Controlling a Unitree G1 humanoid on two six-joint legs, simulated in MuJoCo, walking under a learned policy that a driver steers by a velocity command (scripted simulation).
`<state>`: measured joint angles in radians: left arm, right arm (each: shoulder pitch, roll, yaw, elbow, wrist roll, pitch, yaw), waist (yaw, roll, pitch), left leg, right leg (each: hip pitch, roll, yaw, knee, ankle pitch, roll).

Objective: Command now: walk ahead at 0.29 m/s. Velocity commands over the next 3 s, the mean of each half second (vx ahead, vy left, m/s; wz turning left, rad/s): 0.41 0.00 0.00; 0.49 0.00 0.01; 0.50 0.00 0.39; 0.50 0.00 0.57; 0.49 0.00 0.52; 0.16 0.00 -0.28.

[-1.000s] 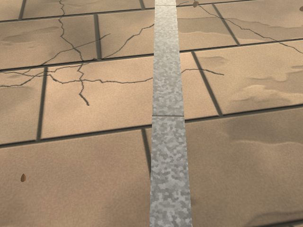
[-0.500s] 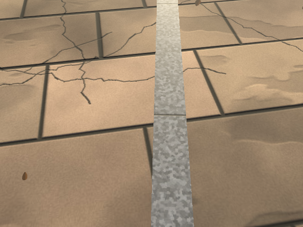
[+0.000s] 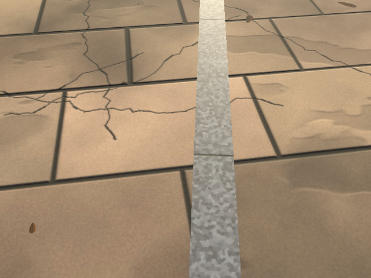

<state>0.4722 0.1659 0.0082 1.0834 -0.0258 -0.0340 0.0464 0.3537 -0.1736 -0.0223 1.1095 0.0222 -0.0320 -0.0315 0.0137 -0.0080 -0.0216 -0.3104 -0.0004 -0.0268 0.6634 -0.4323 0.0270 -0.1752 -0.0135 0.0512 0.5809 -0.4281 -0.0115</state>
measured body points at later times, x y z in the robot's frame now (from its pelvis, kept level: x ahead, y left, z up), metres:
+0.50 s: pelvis +0.23 -0.02 -0.02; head +0.26 -0.03 +0.43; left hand +0.46 +0.19 -0.10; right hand +0.10 -0.27 -0.15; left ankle +0.01 +0.12 -0.72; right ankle +0.37 -0.13 -0.73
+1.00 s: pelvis +0.51 -0.02 +0.01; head +0.53 -0.02 +0.46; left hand +0.46 +0.24 -0.14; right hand +0.71 -0.25 -0.09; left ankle +0.69 +0.10 -0.70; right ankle +0.37 -0.13 -0.73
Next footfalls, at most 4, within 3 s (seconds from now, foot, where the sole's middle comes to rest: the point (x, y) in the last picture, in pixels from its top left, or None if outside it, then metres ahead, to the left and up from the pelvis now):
0.50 right None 0.41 -0.13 -0.76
1.06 left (169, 230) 0.73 0.10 -0.76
1.56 right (211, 169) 1.03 -0.07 -0.76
2.10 left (135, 145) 1.17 0.28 -0.76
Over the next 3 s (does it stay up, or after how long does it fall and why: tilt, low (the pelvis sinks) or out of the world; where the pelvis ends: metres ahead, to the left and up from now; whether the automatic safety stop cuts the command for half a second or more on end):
stays up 1.39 0.34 0.01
